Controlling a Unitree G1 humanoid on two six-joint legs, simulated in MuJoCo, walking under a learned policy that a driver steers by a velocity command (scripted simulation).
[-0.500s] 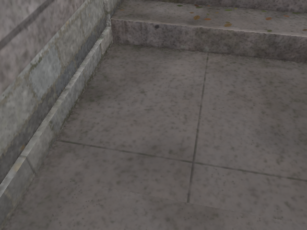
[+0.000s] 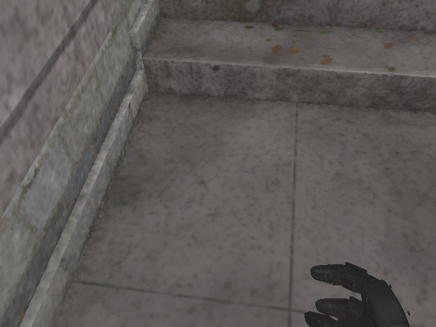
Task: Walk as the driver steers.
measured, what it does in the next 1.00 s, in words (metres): climbs: right foot, then left foot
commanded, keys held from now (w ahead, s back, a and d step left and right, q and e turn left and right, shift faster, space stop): e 0.06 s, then w+e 0.36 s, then w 0.22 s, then w+q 0.36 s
